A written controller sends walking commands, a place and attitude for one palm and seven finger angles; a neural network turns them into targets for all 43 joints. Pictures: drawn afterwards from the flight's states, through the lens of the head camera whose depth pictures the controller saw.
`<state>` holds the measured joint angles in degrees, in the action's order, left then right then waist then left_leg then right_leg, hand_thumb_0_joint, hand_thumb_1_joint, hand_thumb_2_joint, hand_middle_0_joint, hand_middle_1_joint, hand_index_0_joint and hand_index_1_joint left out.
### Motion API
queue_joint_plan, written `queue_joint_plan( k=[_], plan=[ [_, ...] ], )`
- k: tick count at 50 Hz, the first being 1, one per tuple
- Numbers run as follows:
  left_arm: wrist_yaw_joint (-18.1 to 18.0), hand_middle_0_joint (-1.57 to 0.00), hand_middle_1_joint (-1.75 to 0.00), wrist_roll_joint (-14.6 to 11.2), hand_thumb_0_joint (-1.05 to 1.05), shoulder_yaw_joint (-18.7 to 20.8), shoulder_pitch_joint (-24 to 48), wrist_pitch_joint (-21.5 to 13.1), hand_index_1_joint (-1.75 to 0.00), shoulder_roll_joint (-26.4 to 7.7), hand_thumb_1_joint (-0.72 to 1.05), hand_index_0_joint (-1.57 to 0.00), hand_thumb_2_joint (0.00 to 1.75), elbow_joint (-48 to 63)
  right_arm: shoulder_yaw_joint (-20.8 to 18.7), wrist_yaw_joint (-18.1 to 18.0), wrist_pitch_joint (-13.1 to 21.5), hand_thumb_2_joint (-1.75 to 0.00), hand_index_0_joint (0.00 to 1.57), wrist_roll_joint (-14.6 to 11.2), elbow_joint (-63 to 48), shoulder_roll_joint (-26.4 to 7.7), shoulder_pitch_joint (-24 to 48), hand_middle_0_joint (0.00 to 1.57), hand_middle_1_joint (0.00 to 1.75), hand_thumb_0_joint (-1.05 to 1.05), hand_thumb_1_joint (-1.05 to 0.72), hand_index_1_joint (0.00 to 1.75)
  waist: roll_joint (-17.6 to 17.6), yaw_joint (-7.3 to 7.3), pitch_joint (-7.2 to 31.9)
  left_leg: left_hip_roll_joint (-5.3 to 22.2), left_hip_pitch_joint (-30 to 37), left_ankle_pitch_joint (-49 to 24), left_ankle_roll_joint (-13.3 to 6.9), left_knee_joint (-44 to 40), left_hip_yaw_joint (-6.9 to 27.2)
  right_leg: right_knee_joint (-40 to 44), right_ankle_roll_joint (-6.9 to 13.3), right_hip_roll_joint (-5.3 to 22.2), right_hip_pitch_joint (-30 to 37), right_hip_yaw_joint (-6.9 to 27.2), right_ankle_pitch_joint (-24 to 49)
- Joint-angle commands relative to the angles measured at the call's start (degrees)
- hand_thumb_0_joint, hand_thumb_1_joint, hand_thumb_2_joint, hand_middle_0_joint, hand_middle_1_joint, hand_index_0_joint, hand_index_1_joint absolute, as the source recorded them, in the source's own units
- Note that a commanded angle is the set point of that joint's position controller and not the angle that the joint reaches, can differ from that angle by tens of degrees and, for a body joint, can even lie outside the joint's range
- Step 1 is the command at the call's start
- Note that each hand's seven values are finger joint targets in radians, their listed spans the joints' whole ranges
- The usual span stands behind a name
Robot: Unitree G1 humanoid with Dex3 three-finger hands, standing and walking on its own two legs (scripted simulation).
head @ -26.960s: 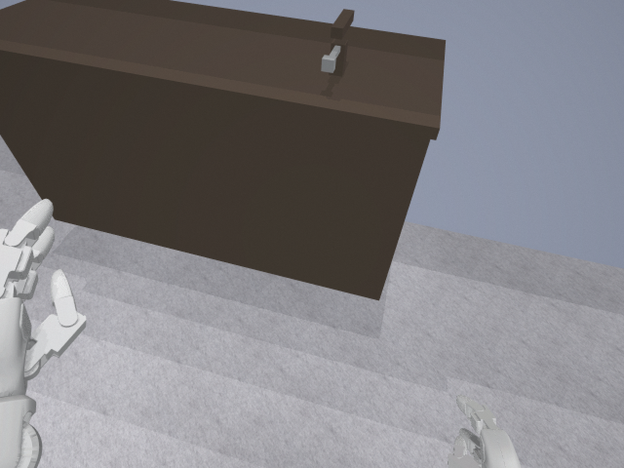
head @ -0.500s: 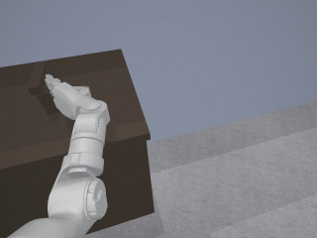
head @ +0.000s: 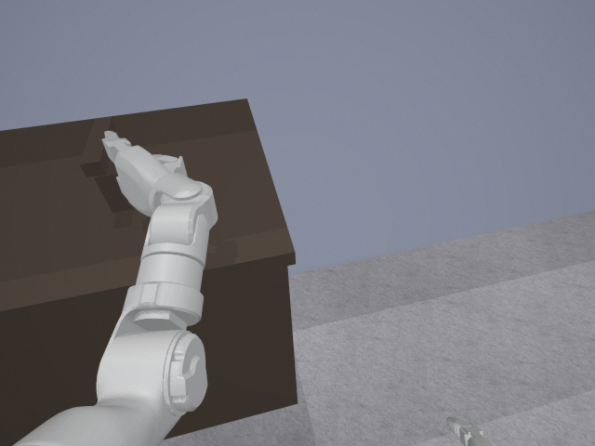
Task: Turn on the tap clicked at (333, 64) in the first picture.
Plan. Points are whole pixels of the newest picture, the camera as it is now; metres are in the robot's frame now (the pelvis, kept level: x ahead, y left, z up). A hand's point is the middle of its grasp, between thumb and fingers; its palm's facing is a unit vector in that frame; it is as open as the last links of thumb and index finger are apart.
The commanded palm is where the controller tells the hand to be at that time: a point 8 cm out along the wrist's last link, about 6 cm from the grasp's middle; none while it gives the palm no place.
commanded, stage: lift the hand up off the lever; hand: left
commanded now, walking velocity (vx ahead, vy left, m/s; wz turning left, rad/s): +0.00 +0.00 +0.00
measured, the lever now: (176, 175) +0.50 +0.24 +0.12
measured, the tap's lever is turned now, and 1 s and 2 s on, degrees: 74 74 74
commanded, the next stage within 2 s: draw the hand back beside the body in 0.48 s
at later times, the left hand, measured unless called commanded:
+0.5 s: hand (185, 159) +0.44 +0.18 +0.20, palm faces +0.77 -0.63 -0.10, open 7.8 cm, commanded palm +0.38 +0.21 +0.21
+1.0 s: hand (133, 222) +0.32 +0.22 +0.18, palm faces +0.36 -0.92 -0.19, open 7.7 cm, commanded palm +0.30 +0.24 +0.20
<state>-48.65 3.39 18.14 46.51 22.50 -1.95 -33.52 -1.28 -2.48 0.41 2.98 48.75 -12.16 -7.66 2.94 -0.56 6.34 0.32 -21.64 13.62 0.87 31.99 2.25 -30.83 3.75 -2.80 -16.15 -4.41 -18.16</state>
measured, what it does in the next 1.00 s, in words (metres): stands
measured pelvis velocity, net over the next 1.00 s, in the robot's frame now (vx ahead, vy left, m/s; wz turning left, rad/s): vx -0.01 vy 0.00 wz -0.06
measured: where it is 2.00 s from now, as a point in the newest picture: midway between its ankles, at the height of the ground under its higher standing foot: outside the picture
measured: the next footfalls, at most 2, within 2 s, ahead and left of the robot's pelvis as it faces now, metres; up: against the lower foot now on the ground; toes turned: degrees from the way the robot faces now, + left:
none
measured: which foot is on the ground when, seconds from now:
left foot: down 0.00-1.00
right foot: down 0.00-1.00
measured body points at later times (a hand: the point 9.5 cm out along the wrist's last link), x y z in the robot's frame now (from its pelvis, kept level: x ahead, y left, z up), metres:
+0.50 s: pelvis +0.01 +0.00 +0.00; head -0.01 -0.02 +0.45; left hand +0.39 +0.21 +0.20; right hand +0.16 -0.24 -0.12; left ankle +0.03 +0.13 -0.73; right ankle -0.02 -0.07 -0.73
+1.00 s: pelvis -0.01 +0.00 +0.01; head -0.04 -0.02 +0.46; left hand +0.30 +0.27 +0.19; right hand +0.16 -0.25 -0.08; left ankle +0.03 +0.13 -0.73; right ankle -0.02 -0.07 -0.73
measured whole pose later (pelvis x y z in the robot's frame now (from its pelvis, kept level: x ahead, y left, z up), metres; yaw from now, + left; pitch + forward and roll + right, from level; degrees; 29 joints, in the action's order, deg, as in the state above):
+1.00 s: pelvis -0.01 +0.00 +0.01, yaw -3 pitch -5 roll +0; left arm -9.4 -4.8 11.7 9.0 4.0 -17.5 -5.1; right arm -0.3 -3.7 0.9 -0.7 39.6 -15.0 -9.1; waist 3.2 -2.4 -0.2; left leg 1.6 -7.8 10.5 0.6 23.1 -1.2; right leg -21.4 3.5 -3.9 -3.2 -0.8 -13.3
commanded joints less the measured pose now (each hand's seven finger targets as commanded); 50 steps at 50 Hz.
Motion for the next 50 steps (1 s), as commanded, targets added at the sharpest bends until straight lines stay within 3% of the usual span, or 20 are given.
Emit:
queue_joint_plan(
  k=[1,2,4,14,15,18,21,22,29,30,32,35,37,39,40,41,42,43,45,50],
  plan=[
    [-0.6,-0.15,-0.15,1.8,0.00,-1.9,29.9,-3.1,-0.15,-9.9,0.90,-0.15,0.90,13.1,-1.6,-0.6,2.0,-0.90,0.20,-0.4,-7.3,-6.1,6.4,0.20,0.30,0.00,-0.90,0.30,-5.3,0.60,16.1,-0.6,8.4,-12.5,-1.6,-1.9,-2.4,5.0,-2.9,3.1,5.0,2.5,18.7],
    [-0.5,-0.15,-0.15,1.9,0.00,-1.6,28.7,-2.8,-0.15,-10.4,0.90,-0.15,0.90,13.1,-1.9,-0.6,1.7,-0.90,0.20,-0.3,-7.1,-6.2,6.5,0.20,0.30,0.00,-0.90,0.30,-3.1,-0.13,16.2,-0.6,8.8,-12.6,-1.3,-2.2,-2.2,5.0,-2.3,2.7,5.1,2.3,16.8],
    [-0.9,-0.15,-0.15,2.3,0.00,-3.3,30.4,-2.9,-0.15,-8.6,0.90,-0.15,0.90,14.0,-1.7,-0.3,2.0,-0.90,0.20,-0.3,-7.3,-6.0,6.5,0.20,0.30,0.00,-0.90,0.30,-3.2,0.57,15.9,-0.4,9.5,-13.5,-1.3,-1.9,-2.3,4.8,-2.2,2.6,4.3,2.1,17.1],
    [-0.6,-0.15,-0.15,1.3,0.00,-2.2,28.5,-1.5,-0.15,-9.4,0.90,-0.15,0.90,16.4,-1.7,-0.3,1.7,-0.90,0.20,-0.7,-7.9,-6.1,7.5,0.20,0.30,0.00,-0.90,0.30,-4.9,-0.54,15.9,-0.1,10.1,-15.3,-1.2,-2.9,-2.7,5.1,-2.3,2.5,6.6,1.9,19.3],
    [-0.6,-0.15,-0.15,1.5,0.00,-3.5,28.5,-1.2,-0.15,-8.0,0.90,-0.15,0.90,16.2,-1.7,-0.3,1.7,-0.90,0.20,-0.6,-7.7,-6.0,7.6,0.20,0.30,0.00,-0.90,0.30,-5.0,-0.22,15.9,-0.2,10.2,-15.6,-1.2,-2.7,-2.8,5.1,-2.2,2.4,6.5,1.9,19.6],
    [-0.6,-0.15,-0.15,1.7,0.00,-4.5,28.0,-0.2,-0.15,-6.7,0.90,-0.15,0.90,13.2,-1.5,-0.1,1.8,-0.90,0.20,-0.8,-7.2,-6.1,7.7,0.20,0.30,0.00,-0.90,0.30,-4.8,0.30,12.6,0.0,9.8,-13.4,-1.1,-3.3,-2.6,5.9,-2.1,2.2,4.2,1.5,15.5],
    [-0.8,-0.15,-0.15,1.4,0.00,-2.4,29.6,-0.6,-0.15,-9.3,0.90,-0.15,0.90,14.3,-1.5,-0.3,1.7,-0.90,0.20,-0.8,-7.4,-6.3,7.8,0.20,0.30,0.00,-0.90,0.30,-6.3,-0.06,14.4,-0.3,9.5,-13.2,-1.5,-3.3,-2.8,6.3,-2.6,2.8,5.6,2.3,17.5],
    [-0.7,-0.15,-0.15,1.4,0.00,-0.8,28.3,-0.7,-0.15,-11.1,0.90,-0.15,0.90,14.7,-1.8,-0.5,1.4,-0.90,0.20,-0.7,-7.3,-6.5,7.9,0.20,0.30,0.00,-0.90,0.30,-5.6,-0.91,15.1,-0.4,9.6,-13.5,-1.4,-3.3,-2.7,6.3,-2.5,2.7,6.7,2.4,17.8],
    [-0.5,-0.15,-0.15,2.2,0.00,-2.6,27.8,-1.5,-0.15,-9.7,0.90,-0.15,0.90,18.3,-1.5,-0.2,1.4,-0.90,0.20,-0.7,-8.3,-6.1,7.7,0.20,0.30,0.00,-0.90,0.30,-3.6,-0.68,17.2,-0.2,11.0,-17.5,-1.4,-2.6,-3.2,4.8,-2.6,3.0,8.0,2.4,24.0],
    [9.1,-0.15,-0.15,3.3,0.00,-10.5,22.3,-1.7,-0.15,-9.0,0.90,-0.15,0.90,23.8,-2.1,-1.3,-0.3,-0.90,0.20,-0.6,-9.3,-8.2,5.7,0.20,0.30,0.00,-0.90,0.30,-7.1,1.91,18.0,-1.0,13.6,-20.4,-2.4,-2.5,-3.5,3.4,-2.7,2.9,10.7,3.5,31.7],
    [16.5,-0.15,-0.16,0.2,0.00,-5.5,17.3,-2.2,-0.16,-14.5,0.90,-0.15,0.90,25.7,-2.1,-2.8,-1.0,-0.90,0.20,-1.6,-11.0,-8.1,4.8,0.20,0.30,0.00,-0.90,0.30,-6.8,0.16,19.3,-1.1,15.6,-22.6,-3.0,-3.4,-3.8,4.2,-3.4,3.1,14.6,3.9,38.2],
    [27.2,-0.16,-0.17,-4.2,0.00,-6.6,7.5,-3.6,-0.17,-14.8,0.90,-0.16,0.90,29.0,-0.6,-4.2,-1.8,-0.90,0.20,-3.1,-13.3,-7.1,5.7,0.20,0.30,0.00,-0.90,0.30,-9.1,-0.91,14.8,-0.8,16.8,-21.3,-3.4,-5.6,-3.7,5.9,-4.0,3.0,16.4,4.3,40.4],
    [33.2,-0.16,-0.17,-7.3,0.00,-4.2,0.1,-4.0,-0.17,-17.6,0.90,-0.16,0.90,30.6,0.0,-4.7,-2.1,-0.90,0.20,-4.1,-14.8,-7.0,6.4,0.20,0.30,0.00,-0.90,0.30,-6.9,-2.74,12.5,-0.6,17.6,-20.1,-3.4,-6.9,-3.9,7.3,-3.6,2.6,17.2,4.5,37.7],
    [33.6,-0.16,-0.18,-9.8,0.00,-1.0,-3.6,-3.6,-0.18,-19.0,0.90,-0.16,0.90,36.4,0.7,-4.8,-1.3,-0.90,0.20,-4.7,-16.6,-5.9,8.9,0.20,0.30,0.00,-0.90,0.30,-4.6,-4.77,11.4,-0.4,18.0,-18.9,-3.1,-7.5,-4.1,8.6,-3.6,2.5,17.3,4.9,34.5],
    [35.7,-0.16,-0.18,-8.0,0.00,0.9,-9.7,-10.4,-0.18,-30.8,0.90,-0.16,0.90,36.7,0.1,-2.8,-0.8,-0.90,0.20,-3.7,-16.3,-7.8,7.5,0.20,0.30,0.00,-0.90,0.30,-4.5,-1.97,4.0,0.1,16.6,-15.4,-2.8,-8.9,-4.9,10.4,-5.2,3.9,12.8,5.9,35.3],
    [37.1,-0.16,-0.19,-8.2,0.00,0.7,-14.0,-13.9,-0.19,-29.3,0.90,-0.16,0.90,35.8,0.1,-1.9,-0.4,-0.90,0.20,-3.8,-17.1,-7.5,8.0,0.20,0.30,0.00,-0.90,0.30,-5.4,-2.97,3.9,-0.4,15.0,-14.2,-2.8,-9.4,-4.5,10.0,-4.9,3.4,14.2,5.6,32.5],
    [37.9,-0.16,-0.19,-8.2,0.00,0.4,-14.0,-16.3,-0.19,-29.9,0.90,-0.16,0.90,36.7,0.0,-1.7,-0.1,-0.90,0.20,-3.9,-17.0,-7.6,8.5,0.20,0.30,0.00,-0.90,0.30,-3.1,-2.89,2.0,-0.4,15.1,-12.8,-2.7,-9.7,-4.7,11.0,-4.4,3.3,12.8,5.9,29.0],
    [38.6,-0.16,-0.19,-8.1,0.00,-2.3,-13.1,-18.8,-0.19,-27.7,0.90,-0.16,0.90,40.3,0.3,-1.4,0.6,-0.90,0.20,-4.0,-17.9,-6.9,8.9,0.20,0.30,0.00,-0.90,0.30,-1.7,-2.29,1.9,-0.5,16.2,-12.4,-2.8,-10.2,-4.8,11.6,-4.1,2.9,12.4,5.9,26.5],
    [39.1,-0.17,-0.20,-7.9,0.00,-2.2,-11.9,-22.7,-0.20,-28.8,0.90,-0.17,0.90,43.9,0.0,-1.3,2.1,-0.90,0.20,-3.9,-18.4,-7.3,9.2,0.20,0.30,0.00,-0.90,0.30,-1.2,-1.69,2.9,-0.4,18.3,-11.8,-2.9,-10.2,-5.0,12.9,-4.0,2.2,11.0,6.1,23.4],
    [39.3,-0.17,-0.21,-7.0,0.00,-8.7,-10.6,-28.0,-0.21,-24.0,0.90,-0.17,0.90,46.1,-0.3,-1.4,5.0,-0.90,0.20,-3.8,-17.6,-7.5,8.6,0.20,0.30,0.00,-0.90,0.30,2.2,0.27,2.2,-0.6,22.7,-8.5,-2.9,-11.1,-4.4,15.7,-3.1,0.8,6.7,5.6,13.9]
  ],
)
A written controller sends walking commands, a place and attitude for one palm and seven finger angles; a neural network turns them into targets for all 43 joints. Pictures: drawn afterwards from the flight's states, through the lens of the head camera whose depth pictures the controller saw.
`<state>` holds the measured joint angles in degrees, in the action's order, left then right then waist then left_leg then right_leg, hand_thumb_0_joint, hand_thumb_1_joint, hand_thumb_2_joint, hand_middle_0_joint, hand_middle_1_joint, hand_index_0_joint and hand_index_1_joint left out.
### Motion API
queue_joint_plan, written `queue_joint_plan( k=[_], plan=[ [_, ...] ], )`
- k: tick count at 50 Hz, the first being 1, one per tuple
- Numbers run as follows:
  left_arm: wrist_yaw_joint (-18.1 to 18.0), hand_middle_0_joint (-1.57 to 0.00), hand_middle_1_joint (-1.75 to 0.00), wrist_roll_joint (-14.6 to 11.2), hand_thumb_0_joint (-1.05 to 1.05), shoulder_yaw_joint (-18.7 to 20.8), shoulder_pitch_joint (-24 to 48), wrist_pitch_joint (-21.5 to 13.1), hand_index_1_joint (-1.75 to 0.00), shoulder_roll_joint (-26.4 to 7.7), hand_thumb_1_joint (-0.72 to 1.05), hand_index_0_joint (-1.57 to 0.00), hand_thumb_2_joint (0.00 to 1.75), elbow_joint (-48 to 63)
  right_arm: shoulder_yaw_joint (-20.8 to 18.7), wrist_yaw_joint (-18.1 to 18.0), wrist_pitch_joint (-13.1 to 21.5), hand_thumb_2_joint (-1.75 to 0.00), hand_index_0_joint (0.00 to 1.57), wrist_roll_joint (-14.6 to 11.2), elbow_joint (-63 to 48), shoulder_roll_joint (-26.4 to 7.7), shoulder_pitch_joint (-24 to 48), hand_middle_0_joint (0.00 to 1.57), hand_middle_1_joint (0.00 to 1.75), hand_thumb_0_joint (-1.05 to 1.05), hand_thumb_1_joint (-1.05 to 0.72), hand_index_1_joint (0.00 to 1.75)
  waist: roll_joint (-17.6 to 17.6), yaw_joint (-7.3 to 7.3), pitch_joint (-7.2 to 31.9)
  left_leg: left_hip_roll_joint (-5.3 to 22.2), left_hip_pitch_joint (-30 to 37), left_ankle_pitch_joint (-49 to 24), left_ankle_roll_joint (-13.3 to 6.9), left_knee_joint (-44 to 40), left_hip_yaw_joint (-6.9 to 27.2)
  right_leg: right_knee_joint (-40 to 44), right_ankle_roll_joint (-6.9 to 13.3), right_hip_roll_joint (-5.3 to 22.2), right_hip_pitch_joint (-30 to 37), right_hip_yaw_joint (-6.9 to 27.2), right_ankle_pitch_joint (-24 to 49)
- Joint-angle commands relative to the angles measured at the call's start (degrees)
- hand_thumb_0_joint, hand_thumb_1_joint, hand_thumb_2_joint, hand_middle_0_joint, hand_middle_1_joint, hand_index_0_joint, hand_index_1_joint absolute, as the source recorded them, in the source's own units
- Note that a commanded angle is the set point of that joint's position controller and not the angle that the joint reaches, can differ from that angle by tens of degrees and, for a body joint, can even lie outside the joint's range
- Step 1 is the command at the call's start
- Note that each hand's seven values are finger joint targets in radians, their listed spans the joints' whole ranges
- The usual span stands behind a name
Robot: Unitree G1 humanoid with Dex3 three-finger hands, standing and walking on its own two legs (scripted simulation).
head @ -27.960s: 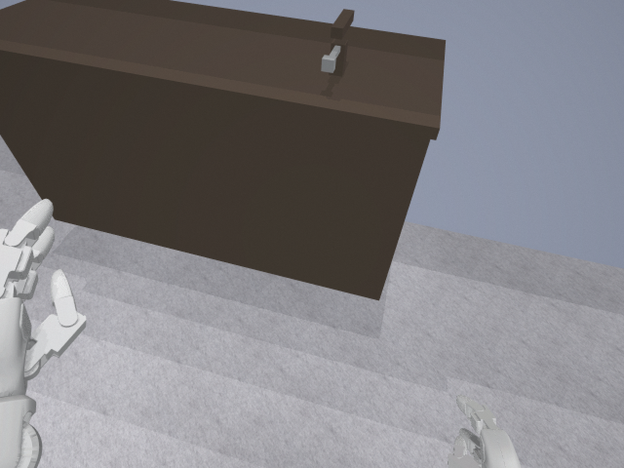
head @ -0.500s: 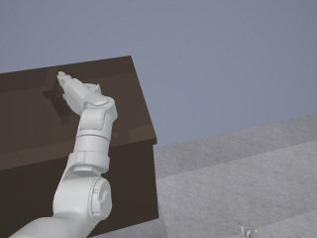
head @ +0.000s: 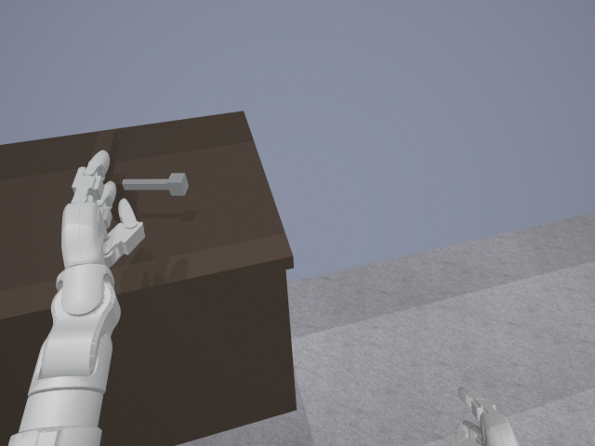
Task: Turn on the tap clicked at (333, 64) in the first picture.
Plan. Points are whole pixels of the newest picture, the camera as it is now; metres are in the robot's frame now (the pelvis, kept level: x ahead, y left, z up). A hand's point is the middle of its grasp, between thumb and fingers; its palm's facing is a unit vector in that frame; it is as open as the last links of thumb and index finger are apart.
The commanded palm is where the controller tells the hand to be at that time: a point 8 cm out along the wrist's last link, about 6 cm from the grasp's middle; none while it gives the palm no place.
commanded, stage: draw the hand back beside the body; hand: left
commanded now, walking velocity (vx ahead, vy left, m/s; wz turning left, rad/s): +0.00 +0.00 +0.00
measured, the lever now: (178, 184) +0.49 +0.26 +0.11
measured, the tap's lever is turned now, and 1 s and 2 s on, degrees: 74 74 74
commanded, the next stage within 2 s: step back with the hand held close in 1.06 s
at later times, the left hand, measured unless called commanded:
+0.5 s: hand (88, 281) +0.23 +0.26 +0.17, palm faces +0.39 -0.89 -0.24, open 7.5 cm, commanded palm +0.19 +0.29 +0.17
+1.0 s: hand (49, 327) +0.18 +0.27 +0.16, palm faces +0.47 -0.83 -0.29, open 7.4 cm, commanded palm +0.14 +0.31 +0.17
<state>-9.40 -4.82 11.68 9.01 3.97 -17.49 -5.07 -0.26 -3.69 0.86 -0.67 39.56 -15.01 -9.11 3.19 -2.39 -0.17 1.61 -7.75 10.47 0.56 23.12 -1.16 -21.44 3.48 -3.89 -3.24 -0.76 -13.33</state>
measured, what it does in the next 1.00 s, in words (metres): stands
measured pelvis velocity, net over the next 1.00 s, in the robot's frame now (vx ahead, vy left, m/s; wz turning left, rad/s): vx -0.01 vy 0.03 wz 0.02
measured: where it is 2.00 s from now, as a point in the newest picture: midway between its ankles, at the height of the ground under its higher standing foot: outside the picture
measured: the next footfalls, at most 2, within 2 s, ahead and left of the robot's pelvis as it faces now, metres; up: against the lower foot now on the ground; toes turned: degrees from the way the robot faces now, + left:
none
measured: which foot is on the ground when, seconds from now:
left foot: down 0.00-1.00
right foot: down 0.00-1.00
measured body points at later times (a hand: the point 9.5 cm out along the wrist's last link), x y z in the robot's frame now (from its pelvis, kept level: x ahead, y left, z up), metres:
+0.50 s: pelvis -0.02 +0.03 +0.00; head -0.05 +0.01 +0.45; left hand +0.21 +0.30 +0.18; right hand +0.17 -0.19 -0.09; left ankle +0.03 +0.13 -0.74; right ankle -0.01 -0.08 -0.74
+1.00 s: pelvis -0.01 +0.03 +0.00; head -0.05 +0.01 +0.45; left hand +0.15 +0.32 +0.18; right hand +0.19 -0.18 -0.08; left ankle +0.03 +0.13 -0.74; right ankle -0.01 -0.08 -0.74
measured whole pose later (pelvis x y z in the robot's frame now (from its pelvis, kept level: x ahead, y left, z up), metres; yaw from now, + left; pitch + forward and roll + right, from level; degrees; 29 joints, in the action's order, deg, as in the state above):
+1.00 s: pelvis -0.01 +0.03 +0.00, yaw +1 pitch -8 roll -1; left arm -8.1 -3.1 14.0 -21.3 -7.4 -16.9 19.0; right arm 0.5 -2.7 7.1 1.1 39.9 -12.4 -9.0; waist 3.4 -4.5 -2.8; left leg -0.3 -5.2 8.3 -1.3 21.0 -0.5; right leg -17.6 1.5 -2.1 0.5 -1.5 -10.7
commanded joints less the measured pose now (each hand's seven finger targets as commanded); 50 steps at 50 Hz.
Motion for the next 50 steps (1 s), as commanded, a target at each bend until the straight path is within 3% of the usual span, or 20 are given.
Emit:
queue_joint_plan(
  k=[1,2,3,6,7,10,12,13,17,20,22,26,27,31,34,37,38,43,46,50],
  plan=[
    [0.1,-0.17,-0.22,1.3,0.00,-3.3,26.3,-10.1,-0.22,-7.5,0.90,-0.17,0.90,17.0,-1.3,-0.2,5.0,-0.90,0.20,-0.2,-8.1,-4.7,9.9,0.20,0.30,0.00,-0.90,0.30,0.7,2.31,8.6,-1.9,9.1,-4.1,-2.6,-2.6,-0.6,6.9,-2.8,1.7,-6.7,1.9,7.1],
    [0.3,-0.17,-0.22,1.5,0.00,-5.6,26.0,-10.7,-0.22,-5.4,0.90,-0.17,0.90,16.7,-1.4,-0.2,5.2,-0.90,0.20,-0.4,-7.8,-4.7,9.7,0.20,0.30,0.00,-0.90,0.30,1.8,2.64,8.1,-1.9,9.5,-2.4,-2.5,-3.2,-0.3,7.0,-2.6,1.6,-7.3,1.5,4.8],
    [0.2,-0.17,-0.22,1.5,0.00,-5.6,24.4,-11.1,-0.22,-5.3,0.90,-0.17,0.90,15.6,-1.3,-0.3,5.4,-0.90,0.20,-0.4,-7.6,-4.7,9.3,0.20,0.30,0.00,-0.90,0.30,0.1,2.66,7.6,-1.8,9.4,-1.0,-2.5,-3.7,0.1,7.2,-2.6,1.5,-7.5,1.3,3.5],
    [0.1,-0.18,-0.23,1.2,0.00,-1.7,18.2,-11.8,-0.23,-8.6,0.90,-0.18,0.90,13.8,-1.3,-0.4,5.0,-0.90,0.20,-0.1,-7.4,-4.9,10.4,0.20,0.30,0.00,-0.90,0.30,-3.8,0.92,7.6,-2.2,7.6,-0.1,-2.8,-5.0,0.1,8.7,-2.6,1.9,-5.0,1.2,2.2],
    [0.2,-0.18,-0.23,1.2,0.00,-0.4,15.2,-11.8,-0.23,-9.6,0.90,-0.18,0.90,12.9,-1.2,-0.3,4.6,-0.90,0.20,0.0,-7.1,-4.9,10.3,0.20,0.30,0.00,-0.90,0.30,-2.3,0.28,7.7,-2.2,7.3,0.1,-2.5,-5.6,0.1,8.6,-2.5,2.1,-3.9,1.1,1.9],
    [0.8,-0.18,-0.24,0.6,0.00,2.5,9.8,-12.4,-0.24,-10.7,0.90,-0.18,0.90,15.4,-0.7,-0.2,3.7,-0.90,0.20,0.2,-7.9,-4.0,11.2,0.20,0.30,0.00,-0.90,0.30,-3.7,-0.69,8.1,-1.8,6.9,-2.3,-2.4,-6.1,0.1,8.6,-2.4,2.1,-1.1,1.0,4.3],
    [1.1,-0.18,-0.25,0.6,0.00,5.1,7.5,-12.8,-0.25,-12.9,0.90,-0.18,0.90,17.7,-0.7,-0.2,3.3,-0.90,0.20,0.3,-8.2,-3.9,11.0,0.20,0.30,0.00,-0.90,0.30,-0.9,-1.24,8.6,-1.6,7.1,-3.1,-1.9,-6.5,0.0,8.6,-2.2,2.1,0.1,0.9,5.1],
    [1.4,-0.18,-0.25,0.5,0.00,4.3,5.8,-13.0,-0.25,-11.4,0.90,-0.18,0.90,19.3,-0.5,-0.1,3.4,-0.90,0.20,0.4,-8.7,-3.4,11.1,0.20,0.30,0.00,-0.90,0.30,0.8,-1.05,7.5,-1.4,7.0,-3.4,-1.8,-6.7,0.0,8.4,-2.0,2.0,-0.1,0.8,5.6],
    [1.8,-0.19,-0.26,0.7,0.00,5.2,1.8,-13.6,-0.26,-11.7,0.90,-0.19,0.90,24.7,-0.6,0.2,3.9,-0.90,0.20,0.7,-9.3,-3.6,10.8,0.20,0.30,0.00,-0.90,0.30,2.1,-0.99,6.2,-1.0,7.2,-3.8,-1.3,-7.0,0.5,8.6,-1.8,1.6,-0.4,0.7,5.7],
    [1.9,-0.19,-0.27,0.8,0.00,3.9,-0.8,-14.0,-0.27,-9.9,0.90,-0.19,0.90,26.9,-0.8,0.3,4.7,-0.90,0.20,0.8,-9.6,-3.7,10.7,0.20,0.30,0.00,-0.90,0.30,0.4,-0.41,4.4,-0.7,7.5,-2.5,-1.4,-7.3,0.7,8.9,-2.0,1.3,-1.9,0.6,4.8],
    [2.0,-0.19,-0.28,1.1,0.00,2.6,-2.6,-14.2,-0.28,-8.6,0.90,-0.19,0.90,28.4,-0.9,0.4,5.3,-0.90,0.20,0.8,-9.3,-3.9,10.4,0.20,0.30,0.00,-0.90,0.30,1.3,-0.09,3.8,-0.6,7.9,-1.5,-1.2,-7.7,1.2,8.8,-1.9,1.3,-2.4,0.5,4.1],
    [1.7,-0.20,-0.29,1.1,0.00,3.9,-8.3,-14.8,-0.29,-9.0,0.90,-0.20,0.90,30.3,-1.3,0.5,6.2,-0.90,0.20,1.0,-9.2,-4.2,10.0,0.20,0.30,0.00,-0.90,0.30,-1.2,-0.60,3.8,-0.7,7.5,-1.6,-1.5,-7.6,1.4,8.7,-1.9,1.4,-1.8,0.5,4.2],
    [1.7,-0.20,-0.29,1.2,0.00,4.2,-9.9,-14.8,-0.29,-9.1,0.90,-0.20,0.90,29.9,-1.4,0.5,6.3,-0.90,0.20,1.0,-8.8,-4.2,9.8,0.20,0.30,0.00,-0.90,0.30,0.7,-0.57,3.2,-0.7,7.6,-1.1,-1.3,-7.7,1.3,8.9,-1.9,1.5,-2.0,0.5,3.7],
    [1.5,-0.20,-0.30,1.2,0.00,5.8,-14.5,-15.4,-0.30,-9.6,0.90,-0.20,0.90,32.7,-1.5,0.7,6.9,-0.90,0.20,1.1,-9.0,-4.0,9.7,0.20,0.30,0.00,-0.90,0.30,-0.3,-0.86,2.1,-0.7,6.6,-0.9,-1.3,-7.5,1.6,8.8,-1.9,1.6,-1.8,0.5,3.5],
    [1.3,-0.20,-0.30,1.4,0.00,7.1,-18.3,-15.9,-0.30,-10.3,0.90,-0.20,0.90,36.6,-1.7,0.7,7.6,-0.90,0.20,1.3,-9.4,-3.9,9.3,0.20,0.30,0.00,-0.90,0.30,2.8,-1.14,3.3,-0.6,6.7,-1.5,-0.9,-7.4,1.8,8.1,-1.7,1.7,-0.8,0.5,4.3],
    [1.0,-0.20,-0.30,1.5,0.00,8.9,-23.6,-15.8,-0.30,-11.2,0.90,-0.20,0.90,38.3,-1.9,1.0,8.1,-0.90,0.20,1.5,-9.3,-4.1,8.6,0.20,0.30,0.00,-0.90,0.30,2.4,-1.38,3.5,-0.5,6.3,-3.6,-0.6,-6.9,2.0,7.9,-1.6,1.7,0.0,0.3,5.5],
    [1.1,-0.20,-0.30,1.3,0.00,8.8,-25.8,-15.6,-0.30,-10.5,0.90,-0.20,0.90,38.0,-1.7,1.1,8.1,-0.90,0.20,1.6,-9.5,-3.7,8.5,0.20,0.30,0.00,-0.90,0.30,1.2,-1.37,1.8,-0.3,5.4,-3.4,-0.6,-7.0,1.9,7.9,-1.7,1.8,-0.7,0.2,5.2],
    [0.8,-0.20,-0.30,1.8,0.00,6.3,-21.5,-15.4,-0.30,-8.8,0.90,-0.20,0.90,37.8,-1.7,0.7,8.9,-0.90,0.20,1.3,-9.0,-4.0,8.1,0.20,0.30,0.00,-0.90,0.30,1.5,0.27,-1.8,-0.3,4.7,2.3,-0.9,-7.4,2.1,8.7,-2.1,1.8,-3.9,0.4,1.4],
    [0.4,-0.20,-0.30,2.0,0.00,6.7,-20.4,-15.4,-0.30,-9.3,0.90,-0.20,0.90,37.0,-1.8,0.3,9.3,-0.90,0.20,1.3,-8.8,-4.0,8.3,0.20,0.30,0.00,-0.90,0.30,-0.2,-0.13,-0.6,-0.6,5.1,2.3,-1.3,-7.1,2.1,8.5,-2.0,1.9,-3.5,0.2,1.0],
    [0.3,-0.20,-0.30,1.9,0.00,7.5,-21.7,-15.5,-0.30,-9.7,0.90,-0.20,0.90,37.0,-1.6,0.3,9.6,-0.90,0.20,1.6,-8.8,-3.7,8.6,0.20,0.30,0.00,-0.90,0.30,0.5,-0.99,1.3,-0.9,6.0,0.0,-1.4,-6.6,1.8,8.3,-1.9,2.2,-2.1,0.4,2.2]
  ],
)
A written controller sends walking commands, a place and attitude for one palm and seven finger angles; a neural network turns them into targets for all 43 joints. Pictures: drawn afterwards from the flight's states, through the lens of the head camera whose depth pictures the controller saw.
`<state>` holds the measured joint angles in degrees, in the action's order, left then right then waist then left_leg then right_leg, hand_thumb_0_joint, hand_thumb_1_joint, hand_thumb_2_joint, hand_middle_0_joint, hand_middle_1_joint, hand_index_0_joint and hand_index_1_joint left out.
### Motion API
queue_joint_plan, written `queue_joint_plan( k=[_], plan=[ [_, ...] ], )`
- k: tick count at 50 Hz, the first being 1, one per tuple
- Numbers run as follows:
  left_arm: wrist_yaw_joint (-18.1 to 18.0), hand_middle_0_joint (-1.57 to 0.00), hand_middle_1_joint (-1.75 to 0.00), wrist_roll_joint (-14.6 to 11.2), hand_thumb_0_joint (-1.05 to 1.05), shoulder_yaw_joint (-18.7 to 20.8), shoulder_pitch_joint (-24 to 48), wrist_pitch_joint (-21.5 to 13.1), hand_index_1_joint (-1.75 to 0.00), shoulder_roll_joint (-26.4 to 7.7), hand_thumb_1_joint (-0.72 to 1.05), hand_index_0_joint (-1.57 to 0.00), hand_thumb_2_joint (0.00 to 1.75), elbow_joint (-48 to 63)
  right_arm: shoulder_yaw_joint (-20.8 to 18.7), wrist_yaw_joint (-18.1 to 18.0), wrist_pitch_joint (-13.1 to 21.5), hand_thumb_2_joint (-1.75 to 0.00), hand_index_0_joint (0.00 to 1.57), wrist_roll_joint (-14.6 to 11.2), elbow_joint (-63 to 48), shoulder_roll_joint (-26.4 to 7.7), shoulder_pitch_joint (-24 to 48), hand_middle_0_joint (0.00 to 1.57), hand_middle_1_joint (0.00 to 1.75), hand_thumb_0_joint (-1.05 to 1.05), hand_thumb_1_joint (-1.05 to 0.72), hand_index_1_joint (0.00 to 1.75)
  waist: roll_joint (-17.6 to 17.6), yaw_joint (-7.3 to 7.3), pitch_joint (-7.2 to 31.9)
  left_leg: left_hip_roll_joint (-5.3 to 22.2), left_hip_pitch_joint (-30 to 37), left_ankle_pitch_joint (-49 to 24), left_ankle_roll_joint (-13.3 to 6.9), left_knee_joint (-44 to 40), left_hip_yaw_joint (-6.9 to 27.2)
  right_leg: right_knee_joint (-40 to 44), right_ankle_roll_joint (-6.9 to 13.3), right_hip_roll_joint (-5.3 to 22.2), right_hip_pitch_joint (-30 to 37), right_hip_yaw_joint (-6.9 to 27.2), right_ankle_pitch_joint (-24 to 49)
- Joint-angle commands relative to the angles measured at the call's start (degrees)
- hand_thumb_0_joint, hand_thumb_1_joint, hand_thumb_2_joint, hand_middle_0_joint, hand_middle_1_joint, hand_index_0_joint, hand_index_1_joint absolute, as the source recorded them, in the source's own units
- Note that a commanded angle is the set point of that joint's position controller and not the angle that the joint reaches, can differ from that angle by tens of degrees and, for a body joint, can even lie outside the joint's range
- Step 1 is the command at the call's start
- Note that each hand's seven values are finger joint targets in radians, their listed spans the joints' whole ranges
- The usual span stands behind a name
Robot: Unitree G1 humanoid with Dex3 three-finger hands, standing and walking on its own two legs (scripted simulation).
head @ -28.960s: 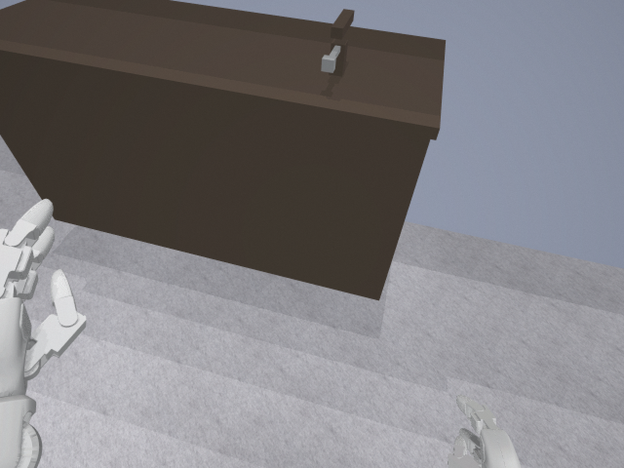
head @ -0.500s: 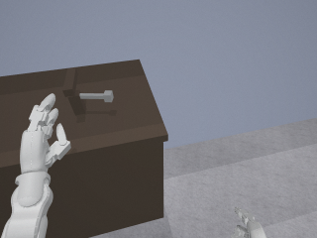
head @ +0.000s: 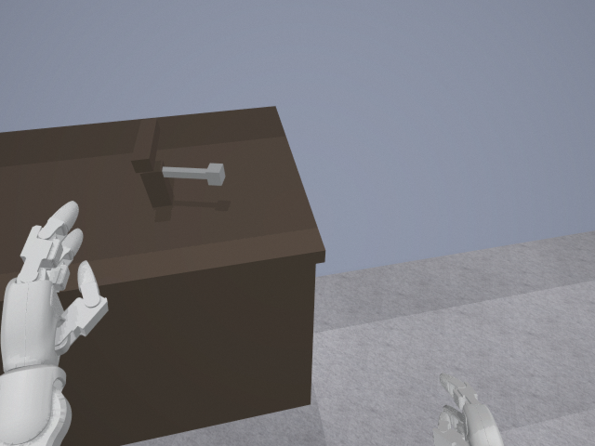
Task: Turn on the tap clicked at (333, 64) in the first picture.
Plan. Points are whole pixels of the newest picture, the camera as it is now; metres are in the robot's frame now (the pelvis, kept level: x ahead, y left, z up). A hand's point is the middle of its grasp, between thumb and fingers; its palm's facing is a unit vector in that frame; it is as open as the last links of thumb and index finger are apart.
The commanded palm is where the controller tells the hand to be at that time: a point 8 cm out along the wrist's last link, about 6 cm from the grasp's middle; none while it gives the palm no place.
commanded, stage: draw the hand back beside the body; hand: left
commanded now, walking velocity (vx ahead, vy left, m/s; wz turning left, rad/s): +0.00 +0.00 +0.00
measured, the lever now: (215, 174) +0.51 +0.22 +0.11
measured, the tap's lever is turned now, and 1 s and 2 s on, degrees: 74 74 74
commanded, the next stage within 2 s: step back with the hand held close in 0.06 s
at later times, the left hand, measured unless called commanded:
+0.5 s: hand (117, 305) +0.21 +0.24 +0.14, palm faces +0.33 -0.84 -0.43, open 7.4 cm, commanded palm +0.16 +0.28 +0.17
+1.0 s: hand (10, 382) +0.11 +0.28 +0.16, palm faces +0.49 -0.78 -0.39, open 7.4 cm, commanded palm +0.06 +0.31 +0.17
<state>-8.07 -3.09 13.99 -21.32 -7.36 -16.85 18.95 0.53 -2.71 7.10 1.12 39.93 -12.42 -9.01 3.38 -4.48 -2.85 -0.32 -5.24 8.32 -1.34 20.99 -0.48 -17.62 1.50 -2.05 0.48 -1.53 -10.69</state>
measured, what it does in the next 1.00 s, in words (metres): lifts its right foot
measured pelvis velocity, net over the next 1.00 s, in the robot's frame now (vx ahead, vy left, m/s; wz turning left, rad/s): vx -0.09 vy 0.02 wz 0.05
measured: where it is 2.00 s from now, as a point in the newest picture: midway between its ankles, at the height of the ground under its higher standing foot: outside the picture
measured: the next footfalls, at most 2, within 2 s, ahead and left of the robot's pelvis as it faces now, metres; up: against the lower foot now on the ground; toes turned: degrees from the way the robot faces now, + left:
right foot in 1.02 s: -0.11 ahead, -0.07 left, +0.00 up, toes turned +4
left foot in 1.20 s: -0.06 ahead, +0.13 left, +0.00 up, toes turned +2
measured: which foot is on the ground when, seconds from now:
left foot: down 0.00-1.00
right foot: down 0.00-0.84, up 0.86-1.00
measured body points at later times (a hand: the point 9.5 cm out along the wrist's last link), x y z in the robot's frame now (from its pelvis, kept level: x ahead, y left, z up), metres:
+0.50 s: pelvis -0.01 +0.01 -0.01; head +0.00 -0.01 +0.44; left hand +0.19 +0.28 +0.16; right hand +0.17 -0.25 -0.09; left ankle +0.05 +0.10 -0.75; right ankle +0.00 -0.10 -0.75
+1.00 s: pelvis -0.09 +0.02 -0.02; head -0.09 +0.03 +0.43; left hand +0.08 +0.32 +0.18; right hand +0.09 -0.20 -0.10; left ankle +0.05 +0.11 -0.75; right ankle -0.14 -0.08 -0.74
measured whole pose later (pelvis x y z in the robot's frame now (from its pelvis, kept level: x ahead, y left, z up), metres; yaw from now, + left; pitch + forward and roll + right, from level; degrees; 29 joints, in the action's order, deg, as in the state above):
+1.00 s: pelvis -0.09 +0.02 -0.02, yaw +3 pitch +1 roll -2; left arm -10.0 -0.9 20.0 -25.3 -8.6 -20.9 28.7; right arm -0.4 -4.6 2.8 1.4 34.4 -10.6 -11.8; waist 1.1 -1.0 1.8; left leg -0.9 -27.9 2.6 -3.6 28.7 -3.0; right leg -38.0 0.5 -3.9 -14.0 -0.3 -22.8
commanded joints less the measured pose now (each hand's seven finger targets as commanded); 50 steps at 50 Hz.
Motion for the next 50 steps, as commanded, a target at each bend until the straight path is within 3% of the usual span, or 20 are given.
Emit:
queue_joint_plan(
  k=[1,3,9,10,11,12,14,18,21,23,25,27,34,36,39,42,43,46,49,50],
  plan=[
    [-1.0,-0.20,-0.30,0.1,0.00,5.5,7.7,-4.2,-0.30,-10.6,0.90,-0.20,0.90,13.0,-2.4,-0.6,3.4,-0.90,0.20,-0.1,-9.2,-6.2,8.5,0.20,0.30,0.00,-0.90,0.30,-0.2,0.90,4.5,1.1,3.5,0.9,0.6,-4.3,1.0,4.3,0.2,0.4,-5.3,1.1,0.3],
    [-0.8,-0.20,-0.30,0.0,0.00,4.9,6.8,-4.2,-0.30,-9.7,0.90,-0.20,0.90,12.9,-2.3,-0.5,3.4,-0.90,0.20,-0.2,-9.3,-6.1,8.3,0.20,0.30,0.00,-0.90,0.30,0.5,1.05,3.8,1.1,3.2,0.7,0.8,-4.5,0.9,4.3,0.1,0.5,-5.3,1.1,0.4],
    [-0.6,-0.20,-0.30,-0.3,0.00,6.0,8.1,-3.9,-0.30,-11.2,0.90,-0.20,0.90,13.9,-2.5,-0.4,3.2,-0.90,0.20,-0.3,-9.2,-6.3,8.5,0.20,0.30,0.00,-0.90,0.30,-0.4,1.29,3.4,1.1,3.4,-1.6,0.5,-3.4,0.1,4.8,-0.1,0.6,-5.7,1.4,2.1],
    [-0.5,-0.20,-0.30,-0.1,0.00,12.9,9.1,-5.1,-0.30,-17.4,0.90,-0.20,0.90,15.2,-2.9,-0.9,1.9,-0.90,0.20,-0.9,-12.4,-8.2,8.8,0.20,0.30,0.00,-0.90,0.30,0.1,2.27,-0.3,2.3,-2.3,2.2,-0.8,0.4,1.0,6.7,-0.6,3.5,-14.0,6.6,3.1],
    [0.1,-0.20,-0.30,0.2,0.00,9.5,4.7,-5.0,-0.30,-13.2,0.90,-0.20,0.90,11.9,-2.7,-0.9,0.8,-0.90,0.20,-0.6,-11.5,-7.0,7.8,0.20,0.30,0.00,-0.90,0.30,-2.4,2.89,1.2,2.0,-2.7,2.4,-0.8,2.7,1.7,6.7,-0.4,5.6,-15.2,7.2,2.2],
    [0.2,-0.20,-0.30,0.5,0.00,9.3,5.2,-5.1,-0.30,-13.6,0.90,-0.20,0.90,13.5,-2.9,-0.8,0.3,-0.90,0.20,-0.6,-12.1,-7.2,8.2,0.20,0.30,0.00,-0.90,0.30,-1.2,2.85,0.7,1.7,-2.4,2.3,-0.6,3.6,1.7,7.2,0.0,6.2,-16.9,8.0,1.7],
    [0.2,-0.20,-0.30,0.8,0.00,7.1,2.4,-5.2,-0.30,-11.1,0.90,-0.20,0.90,12.8,-2.9,-0.9,-0.6,-0.90,0.20,-0.9,-12.6,-6.5,6.3,0.20,0.30,0.00,-0.90,0.30,-1.6,3.35,5.5,2.6,-1.5,-0.5,-0.3,5.0,1.3,4.8,0.1,7.4,-16.5,7.1,3.3],
    [-0.4,-0.20,-0.30,0.7,0.00,8.4,-1.5,-4.6,-0.30,-12.4,0.90,-0.20,0.90,15.4,-3.7,-1.9,-1.8,-0.90,0.20,-1.1,-14.5,-7.4,5.5,0.20,0.30,0.00,-0.90,0.30,-0.1,2.98,12.7,4.0,0.6,-14.0,-0.4,5.0,1.3,-2.3,-1.3,5.7,-13.3,3.8,15.2],
    [-0.8,-0.20,-0.30,0.7,0.00,10.2,-3.1,-3.5,-0.30,-13.9,0.90,-0.20,0.90,17.1,-4.4,-2.4,-3.1,-0.90,0.20,-1.2,-15.5,-7.6,5.4,0.20,0.30,0.00,-0.90,0.30,-2.9,2.78,15.5,5.1,1.2,-23.4,-0.5,6.5,1.5,-5.5,-1.8,5.0,-12.2,3.3,21.0],
    [-1.0,-0.20,-0.30,0.6,0.00,10.5,-3.9,-3.0,-0.30,-14.2,0.90,-0.20,0.90,18.3,-4.3,-2.7,-3.8,-0.90,0.20,-1.3,-16.0,-7.3,5.8,0.20,0.30,0.00,-0.90,0.30,-1.4,2.64,15.9,5.6,0.6,-24.4,-0.5,6.4,1.8,-6.8,-2.0,4.7,-12.6,2.9,18.9],
    [-1.2,-0.20,-0.30,0.6,0.00,10.3,-4.2,-2.6,-0.30,-13.8,0.90,-0.20,0.90,18.1,-4.4,-2.8,-4.3,-0.90,0.20,-1.2,-16.2,-7.5,5.9,0.20,0.30,0.00,-0.90,0.30,-1.5,2.75,14.3,5.8,-1.9,-21.4,-0.6,5.9,2.5,-6.9,-1.9,4.3,-13.5,3.3,15.1],
    [-1.6,-0.20,-0.30,0.7,0.00,11.1,-3.7,-2.6,-0.30,-14.6,0.90,-0.20,0.90,19.4,-4.5,-3.0,-4.5,-0.90,0.20,-1.2,-16.3,-7.8,6.3,0.20,0.30,0.00,-0.90,0.30,0.9,2.68,13.9,6.1,-3.8,-16.8,-0.6,5.1,3.0,-7.2,-1.7,4.0,-14.0,3.6,12.0],
    [-2.4,-0.20,-0.30,1.2,0.00,9.3,-2.0,-3.3,-0.30,-12.7,0.90,-0.20,0.90,18.5,-3.9,-3.3,-4.4,-0.90,0.20,-1.1,-16.1,-7.7,6.0,0.20,0.30,0.00,-0.90,0.30,-2.3,3.88,6.9,5.5,-15.7,14.7,-1.5,2.8,5.7,-3.7,-0.7,5.2,-18.1,6.9,-6.3],
    [-2.8,-0.20,-0.30,1.6,0.00,9.4,-1.1,-3.8,-0.30,-13.0,0.90,-0.20,0.90,18.6,-3.7,-3.5,-4.1,-0.90,0.20,-1.0,-15.8,-7.7,5.7,0.20,0.30,0.00,-0.90,0.30,-2.8,4.08,5.8,5.3,-16.2,18.4,-1.6,3.7,6.0,-2.0,-0.3,5.6,-21.0,7.7,-12.2],
    [-3.3,-0.20,-0.30,2.5,0.00,9.6,0.9,-4.7,-0.30,-12.8,0.90,-0.20,0.90,21.0,-3.5,-3.7,-3.3,-0.90,0.20,-0.5,-15.9,-8.2,6.0,0.20,0.30,0.00,-0.90,0.30,2.6,3.91,6.0,8.0,-21.4,24.7,-2.5,-2.0,9.9,-7.8,-1.3,2.8,-17.1,4.9,-12.2],
    [-3.4,-0.20,-0.30,3.7,0.00,10.9,3.1,-5.5,-0.30,-12.9,0.90,-0.20,0.90,22.2,-3.8,-3.8,-2.5,-0.90,0.20,-0.2,-16.1,-8.8,6.5,0.20,0.30,0.00,-0.90,0.30,10.3,3.01,8.1,12.5,-34.4,35.7,-4.3,-12.6,15.8,-23.3,-2.7,-2.4,-3.0,1.1,-6.0],
    [-3.3,-0.20,-0.30,3.9,0.00,11.0,3.1,-5.6,-0.30,-12.6,0.90,-0.20,0.90,22.8,-4.1,-3.7,-2.2,-0.90,0.20,0.2,-15.8,-8.1,5.6,0.20,0.30,0.00,-0.90,0.30,11.4,2.93,9.3,13.6,-35.2,36.0,-4.3,-14.6,16.1,-28.1,-2.7,-3.2,-1.5,0.4,-6.6],
    [-3.0,-0.20,-0.30,3.2,0.00,11.3,0.4,-5.3,-0.30,-12.6,0.90,-0.20,0.90,22.2,-4.5,-2.8,-1.2,-0.90,0.20,0.1,-15.2,-6.8,5.1,0.20,0.30,0.00,-0.90,0.30,6.5,2.80,11.1,13.2,-29.3,28.2,-4.3,-11.7,13.3,-28.4,-1.7,-2.6,-4.9,0.5,-11.7],
    [-2.8,-0.20,-0.30,1.3,0.00,9.5,-4.2,-4.5,-0.30,-11.0,0.90,-0.20,0.90,21.2,-3.8,-2.0,-1.0,-0.90,0.20,-0.1,-14.3,-5.5,6.0,0.20,0.30,0.00,-0.90,0.30,5.1,3.13,9.6,10.4,-20.3,23.0,-0.9,-7.6,8.9,-13.0,0.5,-0.9,-12.8,1.3,-16.4],
    [-2.7,-0.20,-0.30,0.9,0.00,9.4,-3.7,-4.5,-0.30,-11.4,0.90,-0.20,0.90,21.6,-3.5,-1.9,-1.2,-0.90,0.20,-0.1,-13.9,-5.4,6.5,0.20,0.30,0.00,-0.90,0.30,2.7,3.36,8.3,8.0,-17.7,20.4,0.7,-1.7,6.5,-4.5,2.4,1.9,-16.7,5.2,-14.3]
  ],
)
